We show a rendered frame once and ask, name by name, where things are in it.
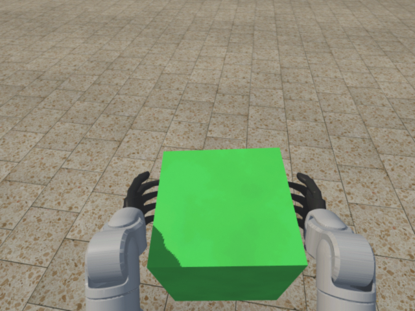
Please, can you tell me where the robot right forearm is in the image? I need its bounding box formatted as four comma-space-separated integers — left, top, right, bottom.
303, 209, 376, 311

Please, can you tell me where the carton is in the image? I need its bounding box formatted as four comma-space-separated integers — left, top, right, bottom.
147, 148, 308, 301

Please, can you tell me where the robot left hand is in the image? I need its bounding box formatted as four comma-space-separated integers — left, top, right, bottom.
123, 171, 160, 225

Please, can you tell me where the robot left forearm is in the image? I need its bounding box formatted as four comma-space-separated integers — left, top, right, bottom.
85, 207, 147, 311

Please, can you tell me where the robot right hand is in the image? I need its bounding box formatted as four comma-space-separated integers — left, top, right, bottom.
288, 172, 326, 229

